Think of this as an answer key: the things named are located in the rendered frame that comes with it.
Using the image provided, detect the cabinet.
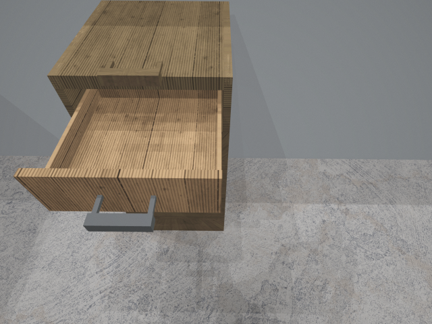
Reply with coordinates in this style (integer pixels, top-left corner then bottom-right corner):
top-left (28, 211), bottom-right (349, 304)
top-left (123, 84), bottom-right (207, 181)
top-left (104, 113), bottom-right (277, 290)
top-left (47, 0), bottom-right (233, 231)

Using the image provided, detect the handle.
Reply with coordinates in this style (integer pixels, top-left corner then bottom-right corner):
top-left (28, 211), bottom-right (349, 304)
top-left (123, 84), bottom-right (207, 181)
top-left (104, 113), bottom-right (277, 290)
top-left (83, 195), bottom-right (157, 232)
top-left (97, 68), bottom-right (162, 86)

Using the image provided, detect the drawer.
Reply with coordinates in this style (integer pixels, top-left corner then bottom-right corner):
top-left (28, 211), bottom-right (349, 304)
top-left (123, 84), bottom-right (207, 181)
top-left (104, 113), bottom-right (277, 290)
top-left (13, 89), bottom-right (222, 213)

